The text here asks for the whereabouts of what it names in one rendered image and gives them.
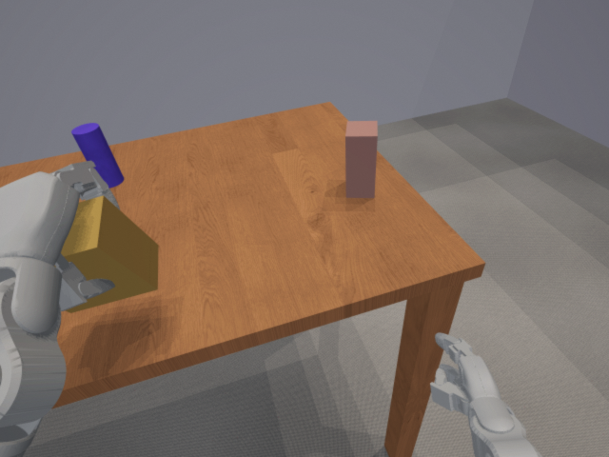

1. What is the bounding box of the sponge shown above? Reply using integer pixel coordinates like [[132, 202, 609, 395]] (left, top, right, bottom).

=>
[[54, 195, 159, 313]]

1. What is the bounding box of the left robot hand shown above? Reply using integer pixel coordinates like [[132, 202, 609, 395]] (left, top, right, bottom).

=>
[[0, 161, 120, 311]]

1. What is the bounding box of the robot right forearm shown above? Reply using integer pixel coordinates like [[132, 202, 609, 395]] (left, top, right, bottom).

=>
[[468, 397, 542, 457]]

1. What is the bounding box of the robot left forearm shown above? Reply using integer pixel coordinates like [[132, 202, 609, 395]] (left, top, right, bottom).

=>
[[0, 257, 67, 457]]

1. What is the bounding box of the right robot hand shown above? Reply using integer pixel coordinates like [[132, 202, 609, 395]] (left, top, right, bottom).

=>
[[430, 332, 501, 416]]

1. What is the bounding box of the table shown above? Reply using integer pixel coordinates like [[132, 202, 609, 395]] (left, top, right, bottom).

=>
[[0, 102, 485, 457]]

